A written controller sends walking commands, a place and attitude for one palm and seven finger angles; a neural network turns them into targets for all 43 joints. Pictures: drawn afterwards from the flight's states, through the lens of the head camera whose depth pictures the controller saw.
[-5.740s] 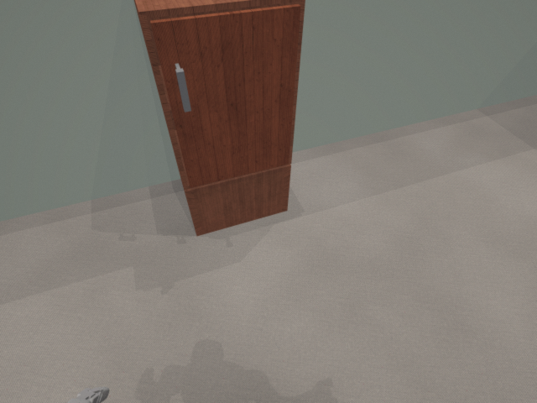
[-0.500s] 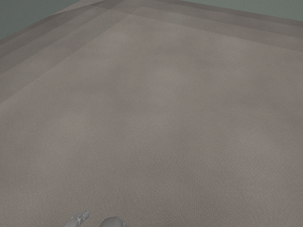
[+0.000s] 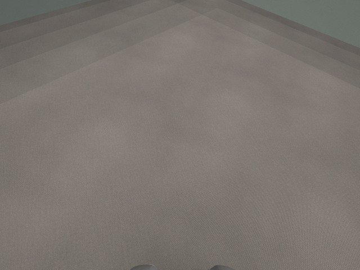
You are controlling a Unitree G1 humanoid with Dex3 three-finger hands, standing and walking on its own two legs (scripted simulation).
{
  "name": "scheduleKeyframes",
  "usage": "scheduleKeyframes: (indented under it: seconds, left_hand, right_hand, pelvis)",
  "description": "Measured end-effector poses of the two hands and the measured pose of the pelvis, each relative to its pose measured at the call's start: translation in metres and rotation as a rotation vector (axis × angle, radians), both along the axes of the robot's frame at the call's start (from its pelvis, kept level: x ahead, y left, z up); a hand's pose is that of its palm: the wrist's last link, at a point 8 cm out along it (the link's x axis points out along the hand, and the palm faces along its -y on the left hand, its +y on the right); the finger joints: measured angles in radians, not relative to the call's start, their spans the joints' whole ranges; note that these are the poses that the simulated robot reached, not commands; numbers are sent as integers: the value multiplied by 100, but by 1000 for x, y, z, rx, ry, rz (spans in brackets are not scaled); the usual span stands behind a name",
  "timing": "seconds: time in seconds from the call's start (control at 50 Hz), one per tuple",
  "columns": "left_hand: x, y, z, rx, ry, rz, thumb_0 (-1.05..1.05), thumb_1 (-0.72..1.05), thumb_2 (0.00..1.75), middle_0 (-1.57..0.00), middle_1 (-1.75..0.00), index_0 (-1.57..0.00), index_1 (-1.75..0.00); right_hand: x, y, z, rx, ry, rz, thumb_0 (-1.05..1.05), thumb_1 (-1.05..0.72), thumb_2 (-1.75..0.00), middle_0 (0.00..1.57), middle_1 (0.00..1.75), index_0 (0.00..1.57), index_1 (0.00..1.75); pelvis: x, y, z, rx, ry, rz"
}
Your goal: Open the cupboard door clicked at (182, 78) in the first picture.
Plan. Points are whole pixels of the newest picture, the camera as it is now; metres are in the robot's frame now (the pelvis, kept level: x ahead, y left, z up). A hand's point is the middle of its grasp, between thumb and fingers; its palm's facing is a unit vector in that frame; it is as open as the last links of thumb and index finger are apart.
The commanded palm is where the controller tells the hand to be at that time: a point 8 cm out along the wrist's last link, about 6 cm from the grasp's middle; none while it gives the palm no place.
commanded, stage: turn to face it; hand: left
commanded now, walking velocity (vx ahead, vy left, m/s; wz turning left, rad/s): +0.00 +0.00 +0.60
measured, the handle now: out of the picture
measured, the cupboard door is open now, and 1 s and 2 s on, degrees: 0 0 0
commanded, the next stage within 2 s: none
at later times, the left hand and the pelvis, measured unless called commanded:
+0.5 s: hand out of the picture +0.08 +0.20 -0.14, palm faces +0.28 -0.93 -0.25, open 7.3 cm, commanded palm none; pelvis +0.01 -0.03 +0.01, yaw +16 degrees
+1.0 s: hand out of the picture -0.07 +0.10 -0.14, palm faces +0.60 -0.76 -0.27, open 7.3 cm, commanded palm none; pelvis +0.02 -0.07 +0.01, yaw +36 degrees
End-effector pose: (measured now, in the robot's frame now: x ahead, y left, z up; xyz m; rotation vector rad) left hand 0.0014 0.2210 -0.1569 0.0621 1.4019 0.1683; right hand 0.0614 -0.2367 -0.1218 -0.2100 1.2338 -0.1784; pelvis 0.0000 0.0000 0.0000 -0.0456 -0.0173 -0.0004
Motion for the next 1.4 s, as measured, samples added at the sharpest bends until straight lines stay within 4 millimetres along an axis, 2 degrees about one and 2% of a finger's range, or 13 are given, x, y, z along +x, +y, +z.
scheduleKeyframes:
  seconds: [0.14,0.24,0.36,0.48,0.56,0.64,0.8,0.88,0.96,1.06,1.16,1.26,1.4]
  left_hand:
    - [32,33,16,53,-104,47,1,91,90,-20,-30,-20,-30]
    - [49,46,26,93,-167,77,1,91,90,-20,-30,-20,-30]
    - [60,44,35,125,-218,104,1,91,90,-20,-30,-20,-30]
    - [61,25,45,152,-252,140,1,91,90,-20,-30,-20,-30]
    - [50,5,52,178,-265,186,1,91,90,-20,-30,-20,-30]
    - [20,-17,56,221,-236,236,1,91,90,-20,-30,-21,-30]
    - [-33,-53,67,230,-150,372,1,91,90,-20,-30,-21,-30]
    - [-58,-71,62,210,-122,443,1,91,90,-20,-30,-21,-30]
    - [-90,-86,53,174,-65,524,1,91,90,-20,-30,-21,-30]
    - [-138,-96,36,124,16,633,1,91,90,-20,-30,-21,-30]
    - [-182,-86,10,85,71,734,1,91,90,-20,-30,-21,-30]
    - [-182,-55,16,116,25,779,1,91,90,-20,-30,-20,-30]
    - [-149,-11,37,209,-154,802,1,91,90,-20,-30,-20,-30]
  right_hand:
    - [-1,4,14,-17,41,27,0,-91,-89,20,29,20,30]
    - [5,1,17,-18,44,48,0,-91,-89,20,29,20,30]
    - [16,-12,15,-15,47,88,0,-90,-89,20,29,20,30]
    - [28,-35,5,-8,64,146,0,-90,-89,20,29,20,30]
    - [40,-53,-5,8,79,195,0,-90,-89,20,29,20,30]
    - [62,-69,-16,29,75,243,0,-90,-89,20,29,20,30]
    - [109,-73,-12,47,75,394,0,-91,-89,20,29,20,30]
    - [132,-59,-15,37,92,478,0,-91,-90,19,29,20,30]
    - [159,-29,-15,33,73,571,1,-91,-90,19,29,19,29]
    - [195,33,-9,37,-3,710,1,-91,-90,19,29,19,29]
    - [219,100,2,42,-137,837,0,-91,-90,19,29,20,30]
    - [213,124,21,32,-168,881,0,-91,-89,20,29,20,30]
    - [196,120,23,19,-92,910,0,-90,-89,20,29,20,30]
  pelvis:
    - [5,6,12,-18,28,71]
    - [8,3,14,-23,42,124]
    - [9,-9,14,-15,56,188]
    - [8,-29,12,-1,66,266]
    - [8,-48,9,17,68,316]
    - [10,-69,6,46,64,358]
    - [20,-85,16,90,52,489]
    - [22,-85,14,96,51,549]
    - [19,-79,11,89,53,605]
    - [13,-63,5,66,58,669]
    - [4,-42,-9,52,56,733]
    - [1,-31,2,25,26,783]
    - [5,-28,13,12,20,866]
